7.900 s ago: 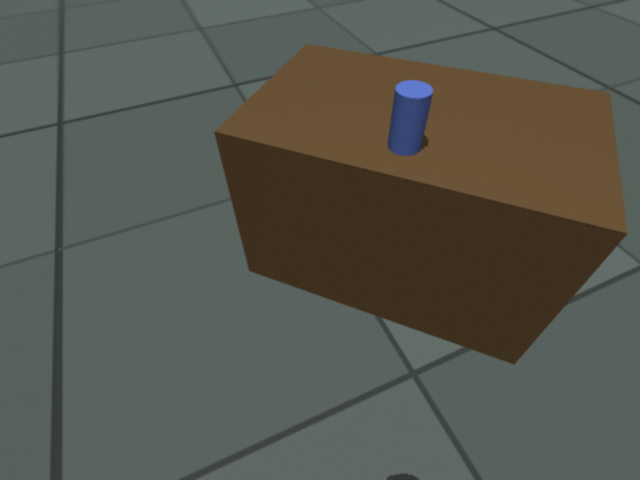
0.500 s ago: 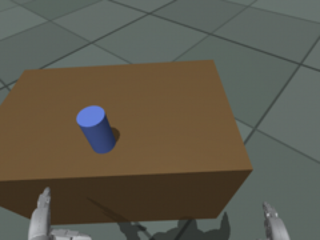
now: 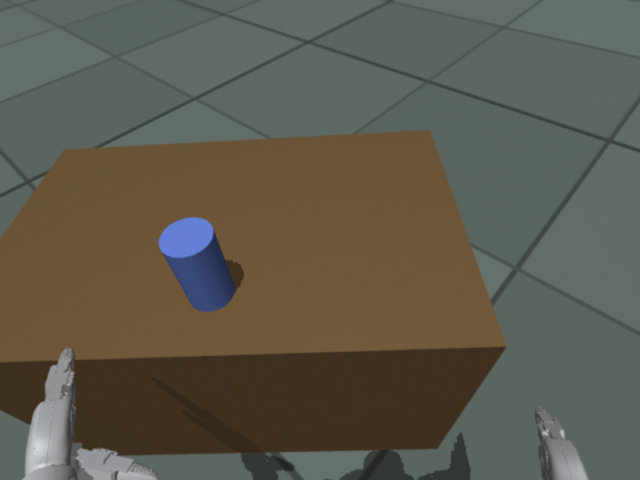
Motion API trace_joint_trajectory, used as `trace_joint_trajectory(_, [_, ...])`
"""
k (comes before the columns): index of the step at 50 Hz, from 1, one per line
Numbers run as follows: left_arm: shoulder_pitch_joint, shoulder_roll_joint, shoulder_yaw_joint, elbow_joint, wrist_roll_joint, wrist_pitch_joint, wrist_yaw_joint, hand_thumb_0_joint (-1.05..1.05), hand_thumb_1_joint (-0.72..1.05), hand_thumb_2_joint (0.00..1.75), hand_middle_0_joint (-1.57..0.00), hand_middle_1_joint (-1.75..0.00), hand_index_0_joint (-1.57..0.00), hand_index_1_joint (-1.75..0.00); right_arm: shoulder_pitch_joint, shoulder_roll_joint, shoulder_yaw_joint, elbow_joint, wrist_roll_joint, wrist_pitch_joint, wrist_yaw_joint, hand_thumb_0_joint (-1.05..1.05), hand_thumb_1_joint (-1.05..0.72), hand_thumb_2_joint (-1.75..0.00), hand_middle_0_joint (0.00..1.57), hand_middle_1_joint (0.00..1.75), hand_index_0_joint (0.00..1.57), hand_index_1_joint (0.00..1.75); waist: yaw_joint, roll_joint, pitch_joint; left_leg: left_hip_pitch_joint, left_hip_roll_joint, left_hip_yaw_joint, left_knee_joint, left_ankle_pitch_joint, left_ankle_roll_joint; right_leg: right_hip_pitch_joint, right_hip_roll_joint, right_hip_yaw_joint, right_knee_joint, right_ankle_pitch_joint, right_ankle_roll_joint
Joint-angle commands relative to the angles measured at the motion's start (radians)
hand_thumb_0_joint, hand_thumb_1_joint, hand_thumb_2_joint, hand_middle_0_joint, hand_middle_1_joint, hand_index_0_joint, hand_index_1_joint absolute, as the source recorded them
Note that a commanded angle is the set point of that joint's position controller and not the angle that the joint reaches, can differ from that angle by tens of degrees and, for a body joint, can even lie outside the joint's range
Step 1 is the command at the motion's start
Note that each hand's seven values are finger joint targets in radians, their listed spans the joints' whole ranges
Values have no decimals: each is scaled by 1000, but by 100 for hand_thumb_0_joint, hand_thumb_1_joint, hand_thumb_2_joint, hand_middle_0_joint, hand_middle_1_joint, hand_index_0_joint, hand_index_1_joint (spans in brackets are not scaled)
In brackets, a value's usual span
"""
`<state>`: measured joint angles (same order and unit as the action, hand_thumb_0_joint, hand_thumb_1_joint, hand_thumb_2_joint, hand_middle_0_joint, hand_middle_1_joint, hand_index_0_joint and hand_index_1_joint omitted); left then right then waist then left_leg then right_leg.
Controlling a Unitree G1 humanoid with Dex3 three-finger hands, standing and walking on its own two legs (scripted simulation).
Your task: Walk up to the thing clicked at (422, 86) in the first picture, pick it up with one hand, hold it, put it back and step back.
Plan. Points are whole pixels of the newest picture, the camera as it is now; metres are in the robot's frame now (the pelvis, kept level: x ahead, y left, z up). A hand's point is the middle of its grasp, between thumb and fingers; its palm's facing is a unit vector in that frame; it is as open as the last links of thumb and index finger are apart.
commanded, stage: rise first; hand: left
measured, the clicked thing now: (200, 266) +0.45 +0.25 -0.05
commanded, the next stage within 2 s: go down in 0.30 s
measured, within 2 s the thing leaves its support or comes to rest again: neither
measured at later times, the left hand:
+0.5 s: hand (86, 420) +0.18 +0.30 +0.02, palm faces +0.38 -0.83 -0.41, open 17.6 cm
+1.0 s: hand (56, 333) +0.28 +0.37 +0.05, palm faces +0.32 -0.94 -0.16, open 17.3 cm
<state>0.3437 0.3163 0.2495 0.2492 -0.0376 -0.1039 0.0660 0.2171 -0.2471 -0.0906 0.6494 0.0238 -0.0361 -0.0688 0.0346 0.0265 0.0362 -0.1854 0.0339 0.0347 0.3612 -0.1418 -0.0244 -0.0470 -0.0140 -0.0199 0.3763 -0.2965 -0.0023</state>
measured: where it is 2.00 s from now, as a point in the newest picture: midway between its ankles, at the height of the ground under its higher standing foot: outside the picture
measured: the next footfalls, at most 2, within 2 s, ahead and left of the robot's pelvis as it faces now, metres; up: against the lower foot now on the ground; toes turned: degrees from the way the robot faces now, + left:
none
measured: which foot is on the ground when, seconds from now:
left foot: down 0.00-1.00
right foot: down 0.00-1.00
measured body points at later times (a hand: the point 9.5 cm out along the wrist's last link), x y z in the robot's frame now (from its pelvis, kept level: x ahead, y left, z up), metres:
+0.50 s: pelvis -0.01 +0.00 +0.00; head +0.00 -0.01 +0.45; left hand +0.15 +0.34 +0.04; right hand +0.16 -0.26 -0.10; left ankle +0.03 +0.14 -0.74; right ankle -0.06 -0.11 -0.74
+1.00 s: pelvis +0.00 +0.01 -0.01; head +0.02 +0.03 +0.44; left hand +0.25 +0.42 +0.06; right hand +0.16 -0.25 -0.10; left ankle +0.03 +0.14 -0.74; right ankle -0.06 -0.11 -0.74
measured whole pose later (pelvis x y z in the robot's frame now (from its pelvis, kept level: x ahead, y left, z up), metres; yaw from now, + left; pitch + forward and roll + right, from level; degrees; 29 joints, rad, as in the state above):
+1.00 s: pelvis +0.00 +0.01 -0.01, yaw +0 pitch +4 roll -1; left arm -0.11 0.55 0.55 0.71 -0.22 -0.28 -0.35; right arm 0.15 -0.23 -0.05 0.72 0.03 -0.07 -0.07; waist -0.02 -0.02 -0.04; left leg -0.40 0.04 0.02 0.55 -0.21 -0.01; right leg -0.24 -0.01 -0.03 0.52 -0.35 0.01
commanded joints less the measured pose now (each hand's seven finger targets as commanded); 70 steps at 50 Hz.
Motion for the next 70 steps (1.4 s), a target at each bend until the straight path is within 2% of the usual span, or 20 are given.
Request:
trace_joint_trajectory(1, [-60, 213, 109, -206, -5, -69, 12, 0, -57, 4, -5, -5, -5, -5, -57, -94, -25, -107, -3, -51, -10, 0, 52, -4, 5, 5, 5, 5, 15, 3, -90, 144, -31, 35, -10, 175, 44, -113, -8, -11, -70, 291, 14])
trace_joint_trajectory(4, [-54, 228, 122, -219, -6, -76, 13, 0, -58, 4, -5, -6, -5, -6, -67, -154, -67, -146, -3, -55, -17, 0, 51, -5, 5, 5, 5, 5, 0, -21, -98, 152, -27, 32, -16, 169, 44, -109, -3, -13, -70, 283, 13])
trace_joint_trajectory(6, [-75, 225, 126, -242, -7, -84, 11, 0, -57, 4, -5, -6, -5, -6, -74, -107, -27, -120, -3, -55, -9, 0, 51, -5, 5, 5, 5, 5, 12, 15, -72, 139, -27, 32, -26, 129, 39, -117, -1, -15, -78, 222, 5])
trace_joint_trajectory(11, [-60, 229, 138, -252, -11, -96, 12, 0, -58, 5, -6, -6, -5, -6, -89, -147, -61, -138, -2, -66, -11, 0, 51, -5, 5, 5, 5, 5, 9, 16, -59, 135, -25, 29, -38, 91, 36, -129, 5, -18, -86, 178, -1])
trace_joint_trajectory(16, [-53, 236, 151, -252, -9, -106, 12, 0, -59, 6, -6, -6, -5, -7, -70, -100, -32, -116, -1, -70, -7, 0, 51, -6, 5, 5, 5, 5, 19, 22, -79, 141, -25, 26, -29, 131, 39, -108, 3, -20, -78, 218, 0])
trace_joint_trajectory(18, [-67, 250, 163, -236, -9, -106, 15, 0, -60, 7, -6, -7, -5, -8, -83, -167, -83, -145, -4, -74, -15, 0, 51, -6, 5, 5, 5, 5, 1, -17, -94, 152, -23, 24, -30, 138, 39, -108, 6, -19, -79, 226, 4])
trace_joint_trajectory(20, [-68, 251, 165, -238, -7, -107, 14, 0, -60, 0, -6, -5, -8, -4, -75, -136, -58, -136, -4, -74, -14, 0, 52, -4, 5, 5, 5, 5, 8, -6, -105, 161, -27, 24, -25, 157, 42, -101, 0, -17, -74, 254, 8])
trace_joint_trajectory(21, [-103, 119, 110, -304, -7, -129, -12, 0, -57, 7, -3, -3, -1, -5, -136, -94, -25, -159, -19, -79, 4, 0, 54, -5, 5, 5, 5, 5, 9, -24, -120, 114, -31, 17, 19, 139, 35, -124, 9, -10, -50, 218, 9])
trace_joint_trajectory(22, [-58, 304, 208, -221, -3, -118, 15, 0, -61, 0, -7, -6, -8, -4, -82, -145, -82, -100, -3, -75, -13, 0, 52, -5, 5, 5, 5, 5, 18, 29, -106, 164, -28, 24, -27, 160, 38, -109, -2, -16, -68, 248, 5])
trace_joint_trajectory(23, [-107, 169, 155, -290, -3, -131, -8, 0, -61, 3, -7, -8, -8, -8, -119, -137, -66, -130, -25, -77, -2, 0, 50, -5, 5, 5, 5, 5, 5, 0, -112, 109, -32, 16, 18, 130, 32, -133, 8, -10, -50, 204, 6])
trace_joint_trajectory(24, [-108, 188, 155, -260, 0, -133, -18, 0, -61, 3, -7, -8, -8, -8, -146, -124, -49, -136, -22, -80, 4, 0, 50, -5, 5, 5, 5, 5, 7, -21, -106, 105, -29, 15, 22, 118, 32, -144, 10, -11, -49, 187, 8])
trace_joint_trajectory(25, [-136, 249, 209, -247, -6, -135, -18, 0, -61, 2, -7, -8, -8, -8, -121, -170, -88, -141, -24, -77, -2, 0, 50, -5, 5, 5, 5, 5, -9, -28, -117, 101, -31, 16, 27, 98, 37, -152, 7, -6, -57, 175, 10])
trace_joint_trajectory(26, [-116, 249, 210, -229, -5, -133, -26, 0, -59, 4, -6, -8, -7, -8, -82, -116, -50, -104, -22, -73, 4, 0, 51, -5, 5, 5, 5, 5, 4, -18, -93, 91, -33, 17, 29, 102, 36, -153, 5, -8, -52, 186, 12])
trace_joint_trajectory(33, [-312, 336, 287, -125, -63, -178, -91, 0, -56, 5, -5, -9, -7, -8, -91, -124, -59, -82, -10, -68, 4, 0, 52, -5, 5, 5, 5, 5, -20, 6, -117, 45, -33, 8, 70, 78, 38, -197, -5, -1, -13, 181, 11])
trace_joint_trajectory(36, [-431, 392, 313, -47, -98, -202, -155, 0, -51, 5, -4, -8, -6, -6, -126, -151, -65, -103, -3, -73, -7, 0, 52, -5, 5, 5, 5, 5, -47, 12, -168, 56, -33, 0, 95, 111, 42, -203, -8, 5, 4, 228, 13])
trace_joint_trajectory(37, [-456, 395, 306, -11, -108, -208, -185, 0, -50, 6, -4, -7, -6, -6, -137, -118, -34, -78, -1, -76, -7, 0, 52, -5, 5, 5, 5, 5, -44, 14, -170, 51, -34, -3, 104, 110, 44, -210, -11, 6, 12, 234, 15])
trace_joint_trajectory(48, [-623, 560, 394, 318, -214, -248, -441, 0, -48, 4, -4, -3, -5, -3, -127, -142, -11, -61, 6, -87, -20, 0, 47, -7, 5, 5, 5, 5, -26, 67, -282, 17, -17, -28, 161, 174, 43, -278, 14, -13, 87, 238, -5])
trace_joint_trajectory(54, [-617, 530, 381, 343, -227, -250, -473, 0, -52, 4, -5, -2, -5, -2, -100, -142, -12, -104, 2, -101, -20, 0, 48, -6, 5, 5, 5, 5, -17, 79, -271, 0, -9, -30, 160, 125, 33, -322, 23, -16, 92, 168, -14])
trace_joint_trajectory(59, [-711, 564, 399, 199, -221, -271, -454, 0, -56, 4, -5, -3, -5, -4, -84, -162, -35, -152, -8, -115, -27, 0, 50, -6, 5, 5, 5, 5, -13, 111, -369, 39, -2, -32, 180, 142, 26, -314, 27, -13, 109, 175, -14])
trace_joint_trajectory(70, [-799, 634, 441, 325, -232, -283, -498, 0, -52, 6, -5, -4, -5, -5, -110, -171, -42, -76, -10, -131, -45, 0, 48, -7, 5, 5, 5, 5, -47, 94, -338, -27, 1, -40, 236, 149, 36, -371, 26, -7, 143, 189, -7])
